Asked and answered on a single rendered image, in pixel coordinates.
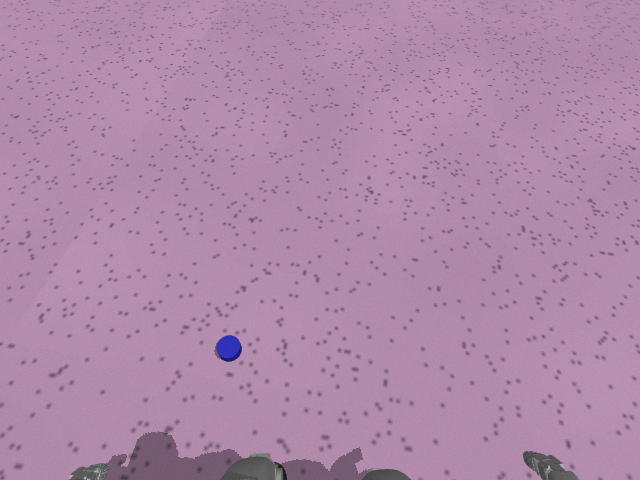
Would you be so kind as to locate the right robot hand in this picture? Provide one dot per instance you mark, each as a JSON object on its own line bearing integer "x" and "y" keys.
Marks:
{"x": 548, "y": 467}

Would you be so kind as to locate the left robot hand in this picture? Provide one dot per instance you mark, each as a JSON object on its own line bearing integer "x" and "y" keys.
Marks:
{"x": 93, "y": 472}

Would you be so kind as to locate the tin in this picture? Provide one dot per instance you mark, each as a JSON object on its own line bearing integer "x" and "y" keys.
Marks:
{"x": 229, "y": 348}

